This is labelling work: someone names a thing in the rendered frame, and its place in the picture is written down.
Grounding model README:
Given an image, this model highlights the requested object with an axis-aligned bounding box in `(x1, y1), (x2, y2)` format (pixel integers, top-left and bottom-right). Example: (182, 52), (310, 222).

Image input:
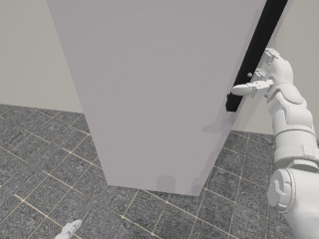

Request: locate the robot right upper arm
(267, 167), (319, 239)

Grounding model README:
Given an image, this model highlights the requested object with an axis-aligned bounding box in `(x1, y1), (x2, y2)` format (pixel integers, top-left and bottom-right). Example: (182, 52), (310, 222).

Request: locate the robot right hand
(231, 48), (293, 99)

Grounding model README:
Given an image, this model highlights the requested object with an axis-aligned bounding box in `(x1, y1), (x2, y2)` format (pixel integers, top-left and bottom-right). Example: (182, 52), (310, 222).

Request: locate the fridge door
(46, 0), (294, 197)

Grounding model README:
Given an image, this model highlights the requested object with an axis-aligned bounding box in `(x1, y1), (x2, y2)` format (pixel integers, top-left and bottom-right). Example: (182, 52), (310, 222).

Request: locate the handle
(225, 0), (288, 113)

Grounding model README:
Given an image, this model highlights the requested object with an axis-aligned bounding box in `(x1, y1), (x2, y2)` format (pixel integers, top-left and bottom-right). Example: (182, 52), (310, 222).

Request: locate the robot right forearm
(267, 84), (319, 174)

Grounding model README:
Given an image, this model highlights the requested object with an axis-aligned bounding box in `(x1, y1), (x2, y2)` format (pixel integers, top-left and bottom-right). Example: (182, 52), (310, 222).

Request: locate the robot left hand
(55, 219), (82, 239)

